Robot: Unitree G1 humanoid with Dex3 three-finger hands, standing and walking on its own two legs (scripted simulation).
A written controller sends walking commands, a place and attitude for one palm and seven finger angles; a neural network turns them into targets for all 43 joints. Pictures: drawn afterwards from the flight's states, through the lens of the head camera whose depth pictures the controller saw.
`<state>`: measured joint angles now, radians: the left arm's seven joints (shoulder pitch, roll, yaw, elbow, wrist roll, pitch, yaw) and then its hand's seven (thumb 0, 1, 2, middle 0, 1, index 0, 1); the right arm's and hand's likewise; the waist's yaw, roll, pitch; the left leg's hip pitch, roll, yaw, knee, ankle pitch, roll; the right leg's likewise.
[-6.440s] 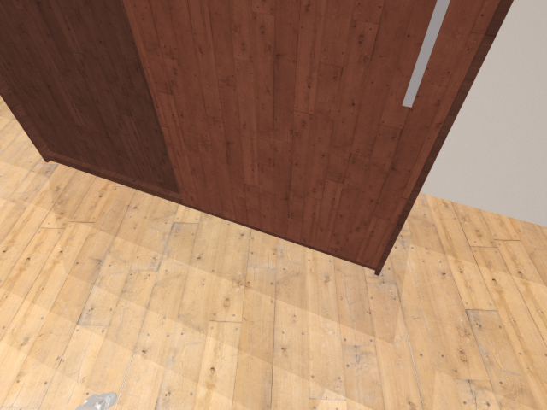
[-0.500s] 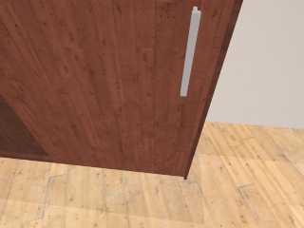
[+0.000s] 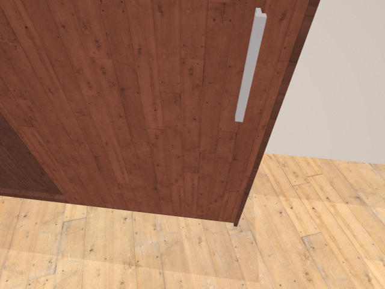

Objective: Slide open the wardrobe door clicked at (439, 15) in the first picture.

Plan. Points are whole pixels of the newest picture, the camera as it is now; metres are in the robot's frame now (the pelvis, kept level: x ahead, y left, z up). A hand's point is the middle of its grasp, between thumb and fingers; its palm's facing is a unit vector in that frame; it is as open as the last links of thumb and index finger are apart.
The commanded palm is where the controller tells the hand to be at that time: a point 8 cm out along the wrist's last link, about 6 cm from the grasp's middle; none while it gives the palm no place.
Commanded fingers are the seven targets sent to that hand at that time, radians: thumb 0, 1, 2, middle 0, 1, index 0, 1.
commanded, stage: look again from close up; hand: right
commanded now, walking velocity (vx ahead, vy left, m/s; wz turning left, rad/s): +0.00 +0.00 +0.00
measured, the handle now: (247, 71) +0.57 -0.10 +0.18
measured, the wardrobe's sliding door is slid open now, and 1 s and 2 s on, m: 0.00 0.00 0.00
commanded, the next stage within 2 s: shuffle to correct the standing spot in 1.26 s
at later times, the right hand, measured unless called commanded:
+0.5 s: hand out of the picture +0.00 -0.15 -0.18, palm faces +0.01 +0.98 -0.18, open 7.4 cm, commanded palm none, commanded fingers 0.00 -0.90 -0.90 0.20 0.30 0.20 0.30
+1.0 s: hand out of the picture +0.00 -0.15 -0.18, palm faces +0.01 +0.99 -0.17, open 7.4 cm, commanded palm none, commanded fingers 0.00 -0.90 -0.90 0.20 0.30 0.20 0.30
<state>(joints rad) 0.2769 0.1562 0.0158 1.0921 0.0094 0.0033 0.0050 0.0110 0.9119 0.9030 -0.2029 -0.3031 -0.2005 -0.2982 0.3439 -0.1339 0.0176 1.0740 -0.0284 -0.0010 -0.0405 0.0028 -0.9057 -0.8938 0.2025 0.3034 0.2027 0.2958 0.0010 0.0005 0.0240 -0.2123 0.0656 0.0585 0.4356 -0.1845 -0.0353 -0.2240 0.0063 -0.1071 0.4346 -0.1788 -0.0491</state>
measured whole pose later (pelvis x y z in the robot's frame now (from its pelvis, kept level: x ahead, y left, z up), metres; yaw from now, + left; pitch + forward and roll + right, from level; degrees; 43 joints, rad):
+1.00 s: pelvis +0.02 +0.01 +0.00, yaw +1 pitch -1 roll +0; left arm 0.29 0.13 0.01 1.12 0.01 -0.01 0.01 0.01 0.91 0.90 -0.20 -0.30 -0.20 -0.30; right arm 0.33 -0.12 0.00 1.09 -0.03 -0.01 -0.04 0.00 -0.91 -0.89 0.20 0.30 0.20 0.30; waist 0.00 0.01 0.03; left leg -0.19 0.05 0.05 0.42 -0.20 -0.03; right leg -0.20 -0.01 -0.12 0.43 -0.20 -0.04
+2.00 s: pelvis +0.12 +0.03 -0.01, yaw -2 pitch +0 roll +0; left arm 0.23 0.14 0.02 1.08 0.01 -0.03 0.06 0.01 0.93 0.90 -0.20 -0.30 -0.20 -0.30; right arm 0.39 -0.09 -0.01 1.12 -0.02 0.02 -0.05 0.00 -0.91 -0.89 0.20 0.30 0.20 0.30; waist -0.02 0.04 0.07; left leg -0.18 0.05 0.08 0.67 -0.46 -0.01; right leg -0.21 -0.02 -0.15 0.56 -0.34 -0.04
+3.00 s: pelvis +0.09 +0.02 +0.00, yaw -3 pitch -1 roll +0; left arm 0.32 0.12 0.00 1.13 0.01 -0.02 0.03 0.01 0.90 0.90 -0.20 -0.30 -0.20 -0.30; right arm 0.33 -0.15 -0.01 1.14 -0.02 0.01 -0.03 0.00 -0.91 -0.89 0.20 0.30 0.20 0.30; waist -0.02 0.01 0.03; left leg -0.21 0.05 0.06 0.40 -0.17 -0.03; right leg -0.11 0.02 -0.08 0.39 -0.26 -0.04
